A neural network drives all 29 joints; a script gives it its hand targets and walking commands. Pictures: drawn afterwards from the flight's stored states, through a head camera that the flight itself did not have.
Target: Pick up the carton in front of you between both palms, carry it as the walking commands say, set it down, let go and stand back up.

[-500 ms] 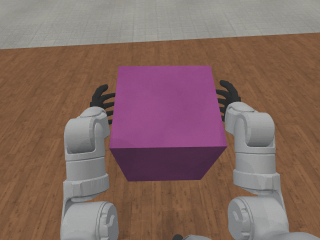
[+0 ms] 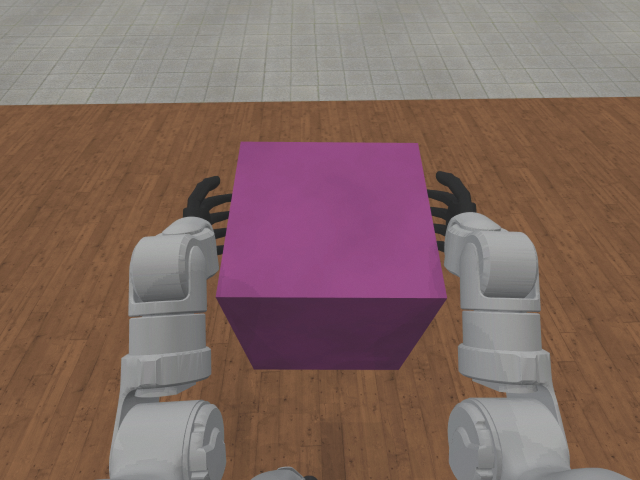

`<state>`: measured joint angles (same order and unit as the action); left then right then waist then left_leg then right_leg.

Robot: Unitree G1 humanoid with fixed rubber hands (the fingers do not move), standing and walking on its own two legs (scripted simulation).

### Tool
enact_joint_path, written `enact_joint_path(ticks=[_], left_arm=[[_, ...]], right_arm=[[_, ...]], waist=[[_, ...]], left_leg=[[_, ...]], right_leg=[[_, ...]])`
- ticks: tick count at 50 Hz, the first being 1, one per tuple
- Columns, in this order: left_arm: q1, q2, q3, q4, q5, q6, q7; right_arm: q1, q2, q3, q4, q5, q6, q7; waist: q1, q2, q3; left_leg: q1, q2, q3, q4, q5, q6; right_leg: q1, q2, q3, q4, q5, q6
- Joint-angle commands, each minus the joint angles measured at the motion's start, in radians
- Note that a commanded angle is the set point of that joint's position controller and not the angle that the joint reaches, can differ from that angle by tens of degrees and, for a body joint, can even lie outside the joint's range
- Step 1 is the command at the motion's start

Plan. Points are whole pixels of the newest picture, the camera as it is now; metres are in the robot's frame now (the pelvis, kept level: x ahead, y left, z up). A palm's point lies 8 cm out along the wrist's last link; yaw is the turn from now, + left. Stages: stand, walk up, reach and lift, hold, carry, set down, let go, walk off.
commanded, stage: carry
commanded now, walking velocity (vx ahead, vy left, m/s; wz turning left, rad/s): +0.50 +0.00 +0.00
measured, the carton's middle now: (327, 267) +0.36 +0.01 +0.05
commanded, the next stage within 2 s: none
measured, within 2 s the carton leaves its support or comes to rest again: neither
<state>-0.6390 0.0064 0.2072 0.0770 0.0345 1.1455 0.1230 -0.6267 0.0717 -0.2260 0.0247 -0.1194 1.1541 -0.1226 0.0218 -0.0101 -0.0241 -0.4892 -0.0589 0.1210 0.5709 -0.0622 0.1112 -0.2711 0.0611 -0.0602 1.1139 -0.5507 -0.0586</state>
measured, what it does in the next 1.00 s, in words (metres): goes down: right foot 0.04 m lower, then left foot 0.04 m lower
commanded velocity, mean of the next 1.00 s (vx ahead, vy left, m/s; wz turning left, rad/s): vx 0.50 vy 0.00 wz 0.00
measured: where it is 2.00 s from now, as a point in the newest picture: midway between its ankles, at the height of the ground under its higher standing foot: (320, 231)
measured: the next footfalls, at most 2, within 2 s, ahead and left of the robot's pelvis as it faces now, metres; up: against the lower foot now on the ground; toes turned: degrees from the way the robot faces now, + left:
right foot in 0.44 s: +0.43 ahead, -0.05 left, -0.04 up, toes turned -1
left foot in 0.98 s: +0.74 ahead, +0.06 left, -0.08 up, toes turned +2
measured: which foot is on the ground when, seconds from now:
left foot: down 0.00-0.46, up 0.48-0.96, down 0.98-1.00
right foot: up 0.00-0.42, down 0.44-1.00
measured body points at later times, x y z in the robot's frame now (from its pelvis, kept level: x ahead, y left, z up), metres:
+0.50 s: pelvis +0.31 -0.01 -0.04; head +0.32 -0.02 +0.41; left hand +0.67 +0.14 +0.09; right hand +0.68 -0.16 +0.09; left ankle +0.11 +0.05 -0.67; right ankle +0.40 -0.05 -0.76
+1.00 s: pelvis +0.61 +0.01 -0.08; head +0.61 +0.01 +0.37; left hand +0.97 +0.18 +0.05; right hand +0.98 -0.12 +0.05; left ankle +0.71 +0.06 -0.81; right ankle +0.41 -0.04 -0.73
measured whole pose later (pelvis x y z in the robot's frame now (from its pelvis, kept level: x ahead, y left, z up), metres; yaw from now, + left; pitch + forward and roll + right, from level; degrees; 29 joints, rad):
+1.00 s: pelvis +0.61 +0.01 -0.08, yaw +0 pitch +4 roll -1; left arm -0.62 0.01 0.19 0.10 0.02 1.16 0.11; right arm -0.60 0.06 -0.21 0.04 -0.10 1.17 -0.12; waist 0.05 0.00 -0.09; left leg -0.46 -0.05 0.12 0.47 0.08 0.10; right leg -0.18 0.09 -0.09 0.91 -0.47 -0.08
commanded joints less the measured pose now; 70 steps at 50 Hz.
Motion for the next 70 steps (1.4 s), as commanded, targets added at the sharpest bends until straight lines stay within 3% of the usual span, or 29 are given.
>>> enact_joint_path(ticks=[1, 2, 4, 11, 17, 20, 21, 22, 23, 24, 25, 26, 27, 28, 30, 36, 44, 46, 47, 48, 49, 50, 51, 52, 53, 55, 57, 62, 70], left_arm=[[-0.674, -1.095, -0.698, -0.071, -0.421, 0.016, -0.264], [-0.722, -1.120, -0.696, -0.099, -0.419, 0.006, -0.254], [-0.716, -1.138, -0.682, -0.143, -0.399, -0.009, -0.230], [-0.580, -1.094, -0.700, -0.192, -0.325, -0.037, -0.179], [-0.576, -1.001, -0.718, -0.224, -0.320, -0.011, -0.177], [-0.548, -0.949, -0.684, -0.170, -0.304, 0.017, -0.193], [-0.540, -0.939, -0.666, -0.145, -0.295, 0.024, -0.198], [-0.534, -0.925, -0.645, -0.120, -0.289, 0.030, -0.205], [-0.534, -0.911, -0.616, -0.084, -0.291, 0.038, -0.210], [-0.568, -0.876, -0.595, -0.045, -0.286, 0.043, -0.215], [-0.546, -0.927, -0.597, -0.017, -0.316, 0.044, -0.224], [-0.604, -0.989, -0.623, -0.050, -0.358, 0.040, -0.235], [-0.660, -1.035, -0.651, -0.098, -0.386, 0.039, -0.241], [-0.736, -1.082, -0.675, -0.126, -0.418, 0.036, -0.249], [-0.781, -1.136, -0.699, -0.160, -0.468, 0.025, -0.255], [-0.727, -1.140, -0.714, -0.202, -0.483, 0.001, -0.259], [-0.588, -1.043, -0.704, -0.146, -0.431, 0.013, -0.258], [-0.569, -1.038, -0.695, -0.098, -0.420, 0.014, -0.261], [-0.575, -1.043, -0.694, -0.078, -0.420, 0.015, -0.264], [-0.595, -1.046, -0.695, -0.056, -0.417, 0.013, -0.268], [-0.610, -1.045, -0.686, -0.040, -0.415, 0.012, -0.271], [-0.624, -1.065, -0.685, -0.006, -0.417, 0.020, -0.270], [-0.624, -1.074, -0.671, 0.010, -0.409, 0.023, -0.266], [-0.641, -1.080, -0.660, -0.013, -0.403, 0.017, -0.259], [-0.681, -1.092, -0.657, -0.045, -0.402, 0.007, -0.251], [-0.699, -1.122, -0.643, -0.087, -0.382, -0.012, -0.229], [-0.671, -1.128, -0.643, -0.111, -0.362, -0.024, -0.210], [-0.579, -1.110, -0.676, -0.139, -0.330, -0.047, -0.185], [-0.582, -0.996, -0.709, -0.206, -0.333, -0.013, -0.180]], right_arm=[[-0.551, 0.964, 0.661, 0.035, 0.413, 0.005, 0.247], [-0.637, 1.017, 0.688, -0.024, 0.458, -0.003, 0.255], [-0.746, 1.078, 0.744, -0.110, 0.521, -0.010, 0.260], [-0.645, 1.060, 0.771, -0.152, 0.553, -0.029, 0.259], [-0.575, 0.971, 0.763, -0.134, 0.526, -0.015, 0.258], [-0.560, 0.939, 0.750, -0.073, 0.510, 0.003, 0.260], [-0.573, 0.937, 0.746, -0.051, 0.509, 0.008, 0.261], [-0.597, 0.931, 0.737, -0.031, 0.506, 0.012, 0.262], [-0.615, 0.934, 0.722, -0.003, 0.497, 0.017, 0.262], [-0.621, 0.958, 0.703, 0.031, 0.505, 0.034, 0.256], [-0.624, 0.939, 0.687, 0.017, 0.490, 0.037, 0.247], [-0.679, 0.963, 0.685, -0.003, 0.487, 0.036, 0.241], [-0.690, 0.986, 0.679, -0.018, 0.477, 0.033, 0.232], [-0.709, 1.003, 0.672, -0.038, 0.470, 0.025, 0.223], [-0.690, 1.022, 0.666, -0.054, 0.449, 0.017, 0.207], [-0.602, 1.019, 0.687, -0.081, 0.406, -0.015, 0.174], [-0.557, 0.928, 0.720, -0.098, 0.395, 0.007, 0.179], [-0.540, 0.911, 0.702, -0.056, 0.386, 0.015, 0.191], [-0.530, 0.905, 0.685, -0.030, 0.378, 0.016, 0.196], [-0.516, 0.897, 0.667, -0.007, 0.371, 0.015, 0.202], [-0.502, 0.882, 0.644, 0.015, 0.366, 0.016, 0.208], [-0.507, 0.872, 0.609, 0.062, 0.347, 0.016, 0.212], [-0.510, 0.874, 0.604, 0.082, 0.353, 0.013, 0.217], [-0.525, 0.928, 0.628, 0.086, 0.389, 0.007, 0.228], [-0.593, 0.996, 0.659, 0.041, 0.440, -0.002, 0.240], [-0.738, 1.086, 0.712, -0.039, 0.521, -0.014, 0.257], [-0.760, 1.119, 0.740, -0.073, 0.566, -0.028, 0.260], [-0.642, 1.094, 0.744, -0.082, 0.558, -0.045, 0.260], [-0.569, 0.968, 0.746, -0.102, 0.525, -0.026, 0.250]], waist=[[-0.100, 0.181, -0.552], [-0.089, 0.064, -0.486], [-0.059, 0.018, -0.445], [-0.097, 0.122, -0.474], [-0.143, 0.125, -0.394], [-0.080, 0.129, -0.400], [-0.028, 0.103, -0.423], [0.017, 0.054, -0.446], [0.005, -0.081, -0.477], [0.029, -0.271, -0.559], [0.043, -0.219, -0.595], [0.041, -0.133, -0.517], [0.022, -0.039, -0.458], [0.015, -0.005, -0.423], [0.008, -0.019, -0.419], [0.037, -0.085, -0.465], [0.101, -0.089, -0.390], [0.069, -0.104, -0.394], [0.022, -0.095, -0.413], [-0.040, -0.066, -0.443], [-0.068, 0.039, -0.474], [-0.084, 0.233, -0.542], [-0.114, 0.269, -0.592], [-0.105, 0.200, -0.577], [-0.094, 0.082, -0.502], [-0.053, 0.010, -0.428], [-0.048, 0.051, -0.420], [-0.089, 0.109, -0.462], [-0.142, 0.125, -0.380]], left_leg=[[0.808, 0.408, -0.654, -0.094, 0.205, 0.227], [0.692, 0.364, -0.583, -0.127, 0.173, 0.182], [0.544, 0.338, -0.486, -0.167, 0.244, 0.124], [0.684, 0.242, -0.270, -0.103, 0.695, 0.043], [0.695, 0.140, -0.166, -0.036, 0.644, 0.017], [0.587, 0.154, -0.132, 0.126, 0.622, -0.003], [0.519, 0.147, -0.088, 0.261, 0.571, -0.026], [0.356, 0.120, -0.070, 0.423, 0.334, -0.043], [0.134, 0.062, -0.047, 0.561, -0.255, -0.047], [-0.182, -0.049, -0.120, 0.837, -0.605, -0.102], [-0.268, -0.003, -0.164, 0.916, -0.565, -0.068], [-0.282, 0.032, -0.164, 0.861, -0.493, -0.050], [-0.255, 0.051, -0.159, 0.776, -0.427, -0.048], [-0.219, 0.071, -0.156, 0.697, -0.383, -0.057], [-0.154, 0.083, -0.141, 0.595, -0.345, -0.072], [-0.273, 0.089, -0.094, 0.403, -0.141, -0.084], [-0.181, -0.008, 0.017, -0.065, 0.180, -0.051], [0.005, -0.023, 0.027, -0.159, 0.249, -0.018], [0.144, -0.018, 0.032, -0.202, 0.283, -0.007], [0.345, 0.031, 0.000, -0.223, 0.337, -0.001], [0.570, 0.172, -0.147, -0.099, 0.597, 0.002], [0.821, 0.409, -0.481, 0.029, 0.945, 0.141], [0.925, 0.483, -0.664, 0.008, 0.674, 0.275], [0.851, 0.444, -0.701, -0.066, 0.285, 0.279], [0.703, 0.378, -0.636, -0.117, 0.116, 0.220], [0.488, 0.335, -0.525, -0.178, 0.086, 0.154], [0.417, 0.303, -0.453, -0.201, 0.132, 0.119], [0.606, 0.256, -0.314, -0.118, 0.573, 0.073], [0.666, 0.152, -0.195, -0.012, 0.560, 0.033]], right_leg=[[-0.537, -0.030, 0.102, 0.316, -0.026, -0.001], [-0.514, -0.061, 0.096, 0.235, 0.056, 0.001], [-0.422, -0.089, 0.090, 0.098, 0.134, 0.015], [-0.488, -0.069, 0.008, -0.193, 0.386, 0.029], [-0.370, 0.013, -0.082, -0.599, 0.679, -0.002], [-0.106, 0.012, -0.087, -0.718, 0.776, -0.042], [0.041, -0.008, -0.088, -0.776, 0.826, -0.049], [0.227, -0.097, -0.004, -0.740, 0.911, -0.048], [0.418, -0.279, 0.197, -0.541, 1.315, -0.044], [0.686, -0.464, 0.538, -0.518, 1.283, -0.253], [0.655, -0.478, 0.645, -0.604, 0.794, -0.322], [0.527, -0.388, 0.583, -0.669, 0.591, -0.273], [0.408, -0.352, 0.512, -0.707, 0.550, -0.229], [0.319, -0.338, 0.453, -0.727, 0.600, -0.207], [0.242, -0.310, 0.395, -0.746, 0.644, -0.158], [0.413, -0.260, 0.241, -0.658, 1.097, -0.098], [0.500, -0.144, 0.117, -0.553, 1.132, -0.076], [0.411, -0.150, 0.091, -0.455, 1.126, -0.063], [0.346, -0.150, 0.058, -0.354, 1.122, -0.042], [0.221, -0.134, 0.016, -0.202, 1.000, -0.014], [-0.015, -0.088, -0.008, -0.024, 0.600, -0.002], [-0.298, 0.040, 0.009, 0.197, -0.026, 0.045], [-0.501, 0.039, 0.076, 0.388, -0.111, 0.053], [-0.570, -0.003, 0.109, 0.397, -0.055, 0.020], [-0.553, -0.044, 0.106, 0.307, 0.024, 0.003], [-0.447, -0.085, 0.101, 0.142, 0.109, 0.011], [-0.392, -0.091, 0.071, 0.047, 0.147, 0.030], [-0.500, -0.089, 0.028, -0.155, 0.354, 0.039], [-0.370, -0.007, -0.055, -0.614, 0.698, -0.010]])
